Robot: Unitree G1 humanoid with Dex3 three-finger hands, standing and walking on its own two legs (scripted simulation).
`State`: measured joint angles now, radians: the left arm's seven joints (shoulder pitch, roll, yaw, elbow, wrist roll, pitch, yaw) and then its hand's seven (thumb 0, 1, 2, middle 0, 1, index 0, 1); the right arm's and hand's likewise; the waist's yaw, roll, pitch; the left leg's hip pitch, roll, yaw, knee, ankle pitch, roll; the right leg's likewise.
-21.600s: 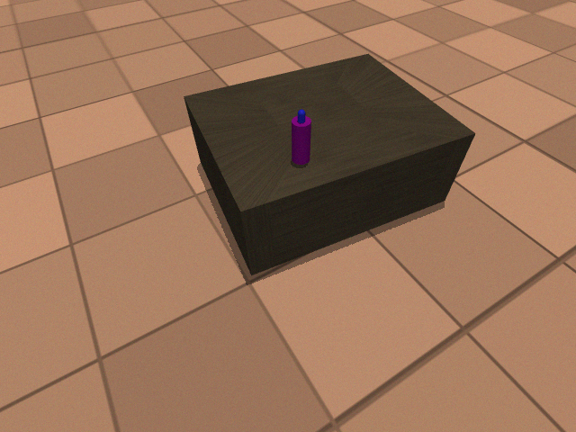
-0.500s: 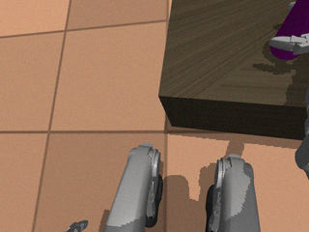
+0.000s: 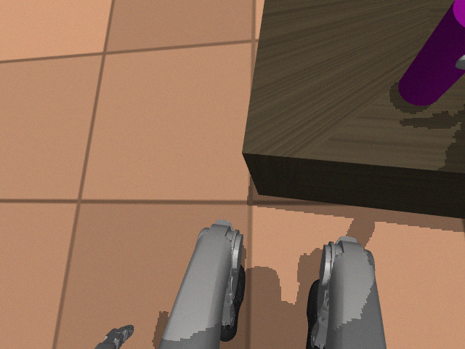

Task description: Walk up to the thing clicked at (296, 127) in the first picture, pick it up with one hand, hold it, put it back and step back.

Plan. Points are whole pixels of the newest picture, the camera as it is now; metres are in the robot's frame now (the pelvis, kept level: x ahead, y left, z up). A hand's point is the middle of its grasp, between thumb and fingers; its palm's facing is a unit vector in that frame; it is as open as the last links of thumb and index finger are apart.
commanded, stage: rise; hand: right
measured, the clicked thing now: (454, 46) +0.56 -0.23 +0.02
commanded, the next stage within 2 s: home in 0.18 s
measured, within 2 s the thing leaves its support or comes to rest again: neither
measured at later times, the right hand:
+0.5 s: hand out of the picture +0.52 -0.38 +0.18, palm faces +0.42 +0.84 -0.34, open 17.2 cm
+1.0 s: hand out of the picture +0.35 -0.27 +0.18, palm faces +0.26 +0.91 -0.34, open 17.2 cm
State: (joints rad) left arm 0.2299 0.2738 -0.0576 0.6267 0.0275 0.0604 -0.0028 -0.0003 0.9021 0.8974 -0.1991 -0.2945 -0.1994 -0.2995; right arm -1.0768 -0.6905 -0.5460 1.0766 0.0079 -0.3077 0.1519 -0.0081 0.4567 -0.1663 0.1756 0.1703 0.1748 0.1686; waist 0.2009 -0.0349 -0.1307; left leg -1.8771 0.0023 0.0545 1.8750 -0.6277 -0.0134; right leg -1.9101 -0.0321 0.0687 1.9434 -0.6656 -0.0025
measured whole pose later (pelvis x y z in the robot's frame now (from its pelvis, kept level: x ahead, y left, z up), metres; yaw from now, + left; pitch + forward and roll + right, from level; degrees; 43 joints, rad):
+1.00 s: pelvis +0.08 -0.02 +0.26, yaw -3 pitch +11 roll +3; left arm 0.30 0.22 -0.03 0.62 -0.05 0.05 0.10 0.00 0.90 0.90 -0.20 -0.29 -0.20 -0.29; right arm -0.10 -0.31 -0.15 0.70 0.02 0.02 -0.14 -0.01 0.49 -0.09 0.07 0.06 0.06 0.06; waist 0.05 -0.02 -0.09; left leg -0.59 0.00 0.03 0.79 -0.38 -0.03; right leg -0.63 -0.03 0.02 0.88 -0.44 -0.01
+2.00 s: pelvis +0.07 +0.00 +0.29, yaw -5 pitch -2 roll +0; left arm 0.24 0.31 0.03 0.90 0.05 0.02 0.02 0.01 0.90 0.90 -0.20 -0.30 -0.20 -0.30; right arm 0.24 -0.32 -0.01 0.85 -0.04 0.01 -0.03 0.00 0.54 -0.05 0.06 0.05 0.06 0.05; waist 0.00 -0.03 -0.01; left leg -0.22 0.04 0.03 0.55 -0.29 -0.02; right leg -0.22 0.01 0.01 0.54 -0.28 0.00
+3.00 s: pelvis +0.07 +0.01 +0.31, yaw -5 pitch -3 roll +0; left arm 0.13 0.33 0.01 1.14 0.02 0.01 0.00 0.00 0.91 0.90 -0.20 -0.30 -0.20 -0.30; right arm 0.14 -0.32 0.01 1.13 -0.02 -0.01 -0.02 0.00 0.52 -0.06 0.06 0.05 0.06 0.05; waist 0.00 -0.03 0.04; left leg -0.11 0.03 0.03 0.35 -0.18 -0.01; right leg -0.10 0.00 0.01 0.32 -0.17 0.01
